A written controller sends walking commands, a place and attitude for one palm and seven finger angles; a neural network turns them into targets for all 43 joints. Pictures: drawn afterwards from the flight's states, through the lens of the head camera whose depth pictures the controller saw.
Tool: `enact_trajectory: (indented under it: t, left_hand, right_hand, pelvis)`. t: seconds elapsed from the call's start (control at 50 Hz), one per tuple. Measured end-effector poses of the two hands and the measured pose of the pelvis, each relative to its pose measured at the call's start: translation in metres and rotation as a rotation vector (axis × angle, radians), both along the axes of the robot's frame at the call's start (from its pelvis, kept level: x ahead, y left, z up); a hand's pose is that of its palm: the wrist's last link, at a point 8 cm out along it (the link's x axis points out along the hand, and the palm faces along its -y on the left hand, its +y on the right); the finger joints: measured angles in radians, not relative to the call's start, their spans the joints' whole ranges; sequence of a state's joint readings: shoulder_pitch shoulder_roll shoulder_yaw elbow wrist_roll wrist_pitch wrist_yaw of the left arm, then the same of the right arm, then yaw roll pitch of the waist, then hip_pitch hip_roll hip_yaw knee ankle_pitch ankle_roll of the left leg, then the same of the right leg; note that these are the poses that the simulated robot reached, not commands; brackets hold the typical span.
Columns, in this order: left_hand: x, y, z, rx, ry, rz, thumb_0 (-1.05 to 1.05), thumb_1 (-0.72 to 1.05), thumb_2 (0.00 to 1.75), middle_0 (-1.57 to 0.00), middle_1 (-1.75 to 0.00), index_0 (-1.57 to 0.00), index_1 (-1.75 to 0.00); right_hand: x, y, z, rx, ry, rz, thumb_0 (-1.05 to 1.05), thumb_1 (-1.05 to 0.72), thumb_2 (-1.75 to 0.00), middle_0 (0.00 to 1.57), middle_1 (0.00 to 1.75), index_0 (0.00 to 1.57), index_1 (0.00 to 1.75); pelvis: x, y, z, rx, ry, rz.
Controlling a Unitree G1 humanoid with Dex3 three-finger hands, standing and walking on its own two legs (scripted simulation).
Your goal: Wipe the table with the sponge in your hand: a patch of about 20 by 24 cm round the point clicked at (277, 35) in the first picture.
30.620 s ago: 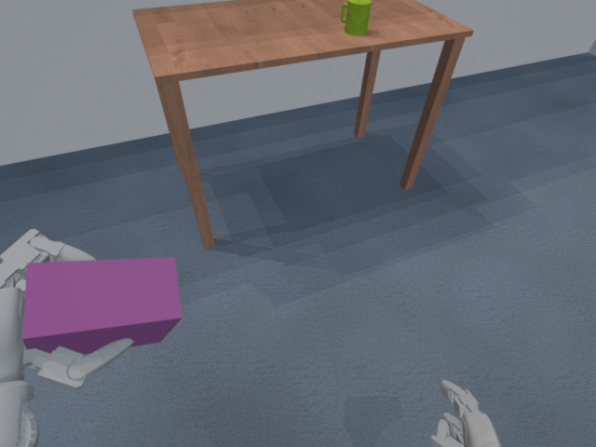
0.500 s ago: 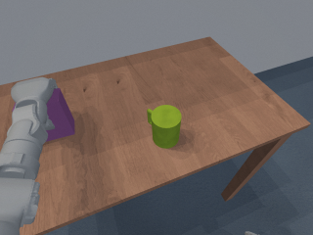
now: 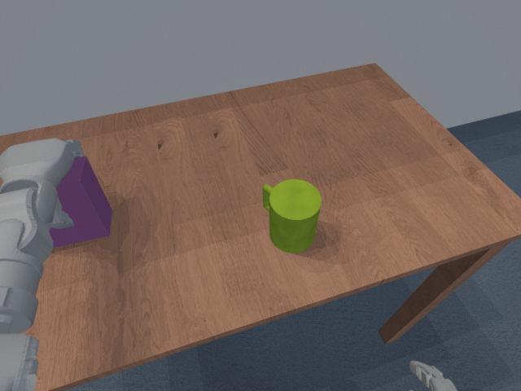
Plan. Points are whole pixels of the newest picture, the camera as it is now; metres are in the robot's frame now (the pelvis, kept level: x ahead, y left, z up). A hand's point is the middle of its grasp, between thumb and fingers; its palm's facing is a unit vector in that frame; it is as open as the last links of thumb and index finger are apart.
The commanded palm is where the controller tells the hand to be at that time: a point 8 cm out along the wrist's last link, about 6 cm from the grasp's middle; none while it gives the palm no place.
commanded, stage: wipe back along the first lane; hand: left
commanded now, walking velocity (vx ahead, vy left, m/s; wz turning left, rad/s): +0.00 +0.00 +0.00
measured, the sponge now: (69, 212) +0.37 +0.35 +0.05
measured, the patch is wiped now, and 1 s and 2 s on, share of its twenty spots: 0.95 0.95 0.95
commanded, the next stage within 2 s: lift the sponge slowly off the table in 1.42 s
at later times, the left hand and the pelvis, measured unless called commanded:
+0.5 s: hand (54, 207) +0.34 +0.34 +0.10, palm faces -0.01 -0.02 -1.00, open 10.5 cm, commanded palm +0.30 +0.32 +0.15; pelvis +0.00 +0.01 +0.00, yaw +0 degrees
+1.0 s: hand (55, 242) +0.28 +0.31 +0.10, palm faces +0.03 -0.02 -1.00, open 10.6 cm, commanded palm +0.25 +0.30 +0.14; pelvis +0.00 +0.00 +0.00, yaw +1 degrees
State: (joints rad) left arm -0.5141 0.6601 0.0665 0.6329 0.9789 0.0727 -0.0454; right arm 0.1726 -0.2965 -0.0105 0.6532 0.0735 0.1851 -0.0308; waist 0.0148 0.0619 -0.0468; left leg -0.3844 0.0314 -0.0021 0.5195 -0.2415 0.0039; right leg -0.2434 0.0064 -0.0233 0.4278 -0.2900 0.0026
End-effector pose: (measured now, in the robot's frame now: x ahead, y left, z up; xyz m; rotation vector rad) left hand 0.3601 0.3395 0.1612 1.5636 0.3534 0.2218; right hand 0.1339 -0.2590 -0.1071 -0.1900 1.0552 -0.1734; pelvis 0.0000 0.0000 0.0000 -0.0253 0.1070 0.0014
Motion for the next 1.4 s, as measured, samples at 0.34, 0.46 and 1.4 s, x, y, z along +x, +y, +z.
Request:
enact_trajectory:
  t: [0.34,0.46,1.4]
  left_hand:
    - [-0.021,-0.002,-0.004,-0.014,-0.043,0.016,0.01,-0.52,1.02,-0.66,-1.29,-0.69,-1.30]
    - [-0.033,-0.007,-0.004,-0.017,-0.065,0.015,0.01,-0.51,1.02,-0.66,-1.30,-0.68,-1.31]
    - [-0.135,-0.054,-0.006,-0.031,-0.127,0.016,0.01,-0.50,1.02,-0.63,-1.32,-0.66,-1.33]
  right_hand:
    - [0.005,0.013,0.004,0.026,-0.042,0.013,0.01,-0.90,-0.90,0.20,0.30,0.20,0.30]
    - [0.013,0.017,0.006,0.036,-0.065,0.029,0.01,-0.90,-0.90,0.20,0.30,0.20,0.30]
    - [0.066,0.025,0.023,0.079,-0.264,0.144,0.01,-0.90,-0.90,0.20,0.30,0.20,0.30]
  pelvis:
    - [-0.005,0.005,-0.001,-0.001,-0.021,-0.002]
    - [-0.004,0.007,-0.001,0.000,-0.028,0.000]
    - [-0.007,-0.013,-0.002,0.014,-0.109,0.004]
